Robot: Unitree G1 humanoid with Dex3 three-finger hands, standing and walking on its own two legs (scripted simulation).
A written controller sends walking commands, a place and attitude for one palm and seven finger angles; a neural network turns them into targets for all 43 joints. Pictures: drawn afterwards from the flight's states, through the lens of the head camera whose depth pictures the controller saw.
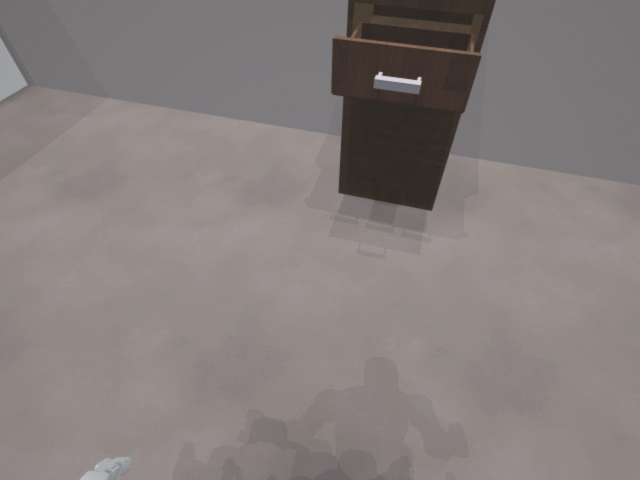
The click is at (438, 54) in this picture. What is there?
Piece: drawer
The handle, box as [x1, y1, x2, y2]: [373, 72, 421, 93]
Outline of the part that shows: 374,78 373,87 412,93 418,93 421,81 421,77 418,77 416,80 382,76 382,72 379,72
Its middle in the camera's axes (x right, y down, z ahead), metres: +0.21 -0.44 +1.07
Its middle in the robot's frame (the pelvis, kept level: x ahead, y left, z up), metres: +1.10 -0.17 -0.03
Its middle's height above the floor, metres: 0.74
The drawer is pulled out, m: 0.30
